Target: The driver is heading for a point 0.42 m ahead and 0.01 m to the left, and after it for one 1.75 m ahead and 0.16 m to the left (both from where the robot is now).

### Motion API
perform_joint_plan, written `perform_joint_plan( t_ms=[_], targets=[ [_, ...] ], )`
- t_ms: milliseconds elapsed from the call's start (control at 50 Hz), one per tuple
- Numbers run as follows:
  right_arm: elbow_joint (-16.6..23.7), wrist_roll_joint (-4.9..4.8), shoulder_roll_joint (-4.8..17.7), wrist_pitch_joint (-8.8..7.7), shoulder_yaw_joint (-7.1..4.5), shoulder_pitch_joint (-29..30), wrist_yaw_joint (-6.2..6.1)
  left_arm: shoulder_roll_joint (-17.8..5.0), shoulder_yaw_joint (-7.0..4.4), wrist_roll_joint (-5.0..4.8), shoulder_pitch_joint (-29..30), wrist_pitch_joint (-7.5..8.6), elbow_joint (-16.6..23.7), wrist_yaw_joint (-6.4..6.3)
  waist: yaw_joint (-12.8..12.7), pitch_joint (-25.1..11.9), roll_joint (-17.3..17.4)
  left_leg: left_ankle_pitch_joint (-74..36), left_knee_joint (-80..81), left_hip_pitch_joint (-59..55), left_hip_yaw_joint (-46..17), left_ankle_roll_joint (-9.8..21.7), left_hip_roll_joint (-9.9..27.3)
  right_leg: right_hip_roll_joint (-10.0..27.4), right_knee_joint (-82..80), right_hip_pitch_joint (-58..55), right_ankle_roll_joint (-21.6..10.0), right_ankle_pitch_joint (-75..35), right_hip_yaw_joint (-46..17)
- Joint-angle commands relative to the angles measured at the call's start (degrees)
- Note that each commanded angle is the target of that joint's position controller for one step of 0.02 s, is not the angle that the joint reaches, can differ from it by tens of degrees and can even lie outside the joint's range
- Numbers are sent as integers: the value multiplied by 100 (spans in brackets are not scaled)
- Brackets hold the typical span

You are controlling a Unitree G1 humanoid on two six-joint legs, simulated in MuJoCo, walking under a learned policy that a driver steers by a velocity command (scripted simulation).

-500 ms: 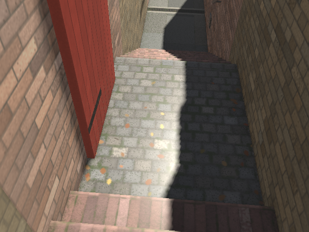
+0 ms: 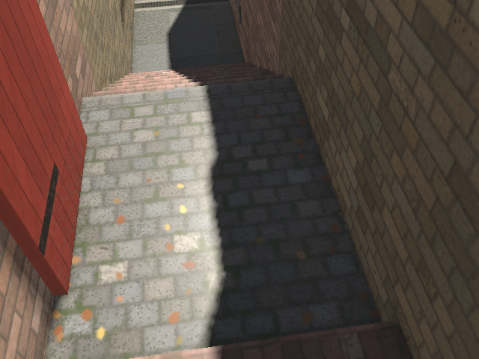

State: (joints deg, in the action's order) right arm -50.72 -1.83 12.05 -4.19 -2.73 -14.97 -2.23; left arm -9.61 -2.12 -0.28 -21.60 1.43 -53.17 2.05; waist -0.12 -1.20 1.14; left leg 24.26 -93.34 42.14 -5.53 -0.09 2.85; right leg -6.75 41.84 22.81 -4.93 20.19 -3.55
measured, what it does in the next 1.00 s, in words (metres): goes down: left foot 0.16 m lower, then right foot 0.16 m lower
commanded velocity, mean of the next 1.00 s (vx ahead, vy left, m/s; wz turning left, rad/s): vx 0.50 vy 0.00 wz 0.08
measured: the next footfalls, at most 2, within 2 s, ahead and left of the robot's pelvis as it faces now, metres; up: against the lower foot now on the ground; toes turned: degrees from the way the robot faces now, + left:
left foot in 0.30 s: +0.29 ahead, +0.14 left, -0.16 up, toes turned -15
right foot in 0.86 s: +0.59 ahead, -0.11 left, -0.33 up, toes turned +11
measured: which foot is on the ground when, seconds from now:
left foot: up 0.00-0.28, down 0.30-0.86, up 0.88-1.00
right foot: down 0.00-0.32, up 0.34-0.84, down 0.86-1.00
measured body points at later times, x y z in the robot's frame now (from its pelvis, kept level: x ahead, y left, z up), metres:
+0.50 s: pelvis +0.26 +0.06 -0.16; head +0.27 +0.07 +0.29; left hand +0.41 +0.28 -0.28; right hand +0.15 -0.14 -0.30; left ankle +0.25 +0.15 -0.88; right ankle +0.26 -0.09 -0.71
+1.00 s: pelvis +0.54 -0.02 -0.31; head +0.53 -0.03 +0.14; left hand +0.56 +0.22 -0.44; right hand +0.57 -0.27 -0.46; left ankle +0.45 +0.12 -0.81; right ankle +0.55 -0.12 -1.04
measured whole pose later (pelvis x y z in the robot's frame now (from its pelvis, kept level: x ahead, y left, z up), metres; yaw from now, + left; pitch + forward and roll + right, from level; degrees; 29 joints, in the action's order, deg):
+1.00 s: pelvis +0.54 -0.02 -0.31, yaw +9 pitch +1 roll -1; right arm -50.3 -2.9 11.5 0.0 -2.7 -23.8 -2.2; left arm -10.1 -3.2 -0.5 -19.9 4.3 -50.2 2.7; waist 3.3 -3.0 2.0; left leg 25.2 -105.2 41.8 -7.7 3.0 -3.4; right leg -3.7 32.3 16.4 -3.0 17.3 -0.4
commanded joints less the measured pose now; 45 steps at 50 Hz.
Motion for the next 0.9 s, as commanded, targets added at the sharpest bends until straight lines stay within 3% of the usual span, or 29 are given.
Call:
perform_joint_plan(
  t_ms=[20, 40, 80, 120, 160, 200, 280, 300, 320, 340, 360, 380, 400, 420, 440, 460, 520, 540, 560, 600, 640, 660, 680, 720, 800, 840, 860, 880, 900],
  targets=[
    [770, 439, 391, 38, -144, 94, -160, -937, -182, 50, 653, 219, 692, -314, 461, 203, -199, -1508, 2412, 448, -196, -317, 317, 1565, -1492, 525, -1350, -2498, -2535],
    [509, 398, 262, 23, -122, -507, -75, -1142, -233, 175, 405, 170, 545, -465, 613, -268, -422, -2459, 2210, -497, 15, -381, 134, 1290, -1282, 882, -1302, -3043, -2225],
    [736, 200, 684, -33, -265, -4, 10, -789, -151, -23, -246, 238, 302, -547, 332, -67, -388, -3646, 3004, 235, -399, -364, 143, 1057, -783, 158, -1161, -2533, -2156],
    [1186, 428, 545, -68, -180, 847, 91, -532, -86, -236, -308, 226, 377, -663, 70, 101, -152, -5241, 5064, -604, -251, -259, -148, 493, -374, 689, -919, -1070, -1685],
    [1408, 414, 185, 47, -88, 1045, 225, -623, -89, -187, -421, 136, 315, -624, -81, -15, -398, -5663, 5872, -1880, 86, -223, -480, 317, -267, 1210, -726, -161, -1368],
    [1490, 318, 274, 148, -128, 723, 306, -752, -117, -59, -261, 60, 383, -588, 70, 13, -708, -5278, 5356, -2333, -25, -163, -485, 382, 145, 1335, -797, 63, -1782],
    [1068, 56, 702, 23, -299, -100, 344, -463, -55, -158, -215, -78, 466, -785, 119, 516, -593, -4133, 7803, -1908, -461, 33, 385, 509, 2075, -718, -642, -1038, -2182],
    [688, 116, 698, -24, -369, -1006, 377, -448, -38, -133, -191, -94, 312, -776, 455, 341, -338, -4595, 8212, -3030, -146, 154, 359, 322, 3094, -303, -542, -1471, -1882],
    [160, 325, 686, -30, -360, -2397, 428, -382, -60, -140, -138, -26, 184, -614, 944, -194, 418, -5929, 7163, -5046, -273, 501, 648, -217, 5461, 1248, -264, -190, -1245],
    [-108, 270, 473, 3, -237, -2899, 548, -25, -15, -120, -953, 100, 119, -364, 641, -631, 1931, -6507, 5115, -6868, -851, 991, 955, -923, 7872, 3647, 5, 3121, -1025],
    [-160, 71, 626, 102, -209, -2719, 602, -123, 18, -228, -1352, 233, 259, -286, 366, -794, 2716, -6041, 5336, -6881, -1700, 1188, 1236, -581, 8656, 4504, 82, 2963, -1081],
    [-79, 68, 530, 171, -158, -2511, 633, -350, -2, -263, -1142, 289, 346, -239, 273, -776, 2146, -5463, 5746, -6295, -2046, 1528, 1398, -415, 8733, 4559, 115, 2604, -932],
    [-97, 166, 1117, 95, -311, -2003, 586, -585, -8, -351, -231, 313, 807, -257, 152, -579, 1042, -1545, 6954, -5542, -3619, 2030, 1804, 222, 7192, 4754, 58, 1336, -599],
    [85, 193, 789, 95, -163, -1369, 538, -958, -151, -316, 603, 176, 923, -404, 58, 186, -254, -701, 7428, -4359, -3808, 2012, 1800, 551, 6812, 4665, 144, 791, -362],
    [141, 290, 726, 23, -42, -958, 497, -828, -103, -262, 977, 95, 1135, -459, -125, 519, -273, -881, 7327, -3118, -4043, 1976, 1750, 751, 6470, 4057, 182, 655, -466],
    [298, 277, 472, -89, 100, -564, 402, -941, -152, -152, 885, 86, 1115, -511, -406, 753, -476, -1274, 7046, -2402, -3225, 1556, 1123, 1007, 5069, 3730, 221, -446, -680],
    [183, 147, 534, -70, 87, -919, 100, -542, -86, 307, 1520, 223, 1399, -488, -106, 424, 204, -3231, 7123, -1504, -1859, 1228, 164, 1001, 1684, 1809, 627, -2415, -160],
    [44, 106, 533, -20, 88, -1125, 56, -207, -6, 262, 1465, 205, 1410, -432, -111, 102, 460, -3756, 7083, -1310, -1691, 1252, 123, 837, 1453, 956, 726, -2531, -8],
    [-7, 208, 695, 1, 27, -1172, 75, -234, -48, 144, 909, 215, 1191, -293, -273, -257, 843, -3856, 6845, -1414, -1760, 1299, 185, 750, 1957, 435, 676, -2912, 19],
    [-160, -42, 493, -73, 24, -1965, -68, -764, -165, 61, 1912, 304, 1565, -213, 211, 127, 247, -2522, 6128, -3742, -2307, 1438, 277, 935, 430, 2911, 465, -3545, -791],
    [-250, -39, 492, -8, -34, -2410, -158, -712, -120, 61, 2862, 417, 1835, -120, 656, 274, 239, -2138, 5816, -4594, -2777, 1353, 329, 834, -408, 3613, 435, -3371, -910],
    [-166, -16, 206, 109, 36, -2168, -223, -611, -67, 128, 2984, 468, 1962, -16, 649, 466, -78, -1435, 5573, -3521, -2084, 1171, -183, 743, -1579, 2552, 449, -4511, -685],
    [-109, 48, 198, 178, 46, -2055, -194, -335, -22, 152, 3020, 483, 2014, 58, 756, 420, 113, -1033, 5701, -2475, -1929, 1084, -388, 482, -1718, 1195, 492, -5010, -300],
    [-83, 35, 276, 265, 3, -1877, -126, -172, -46, 33, 2664, 427, 2179, 54, 702, 395, 505, -695, 5424, -1605, -2065, 1209, -534, 352, -1378, 24, 595, -4795, -256],
    [36, -45, 270, 429, -73, -1780, -228, -480, -174, -45, 2212, 443, 2237, -51, 669, 411, 440, -984, 3945, -2833, -2320, 1158, -641, 911, -2718, -74, 450, -4228, -756],
    [-14, 17, 255, 469, -37, -1646, -169, -641, -358, -37, 456, 430, 1631, -93, -114, -90, 197, -701, 2121, -2056, -1719, 859, -1016, 1096, -2870, -2166, 486, -4478, -380],
    [-166, 54, 60, 388, -10, -1708, 4, -767, -417, -9, -880, 367, 1144, -69, -636, -501, -474, 1562, 161, -280, -1354, 621, -1274, 1749, -1898, -4218, 242, -5384, -786],
    [-221, -57, -152, 296, 30, -2506, 174, -948, -356, 59, -1464, 360, 942, -16, -495, -1125, -1632, 3150, -2129, 1456, -1177, 401, -1503, 2392, 56, -5859, 36, -6924, -1005],
    [-78, -237, 64, 141, 40, -2897, 233, -1132, -392, -51, -1572, 307, 838, 54, -330, -1528, -2311, 2641, -2895, 2254, -1264, 255, -1133, 2945, 13, -5918, -397, -6680, -1826]
  ],
)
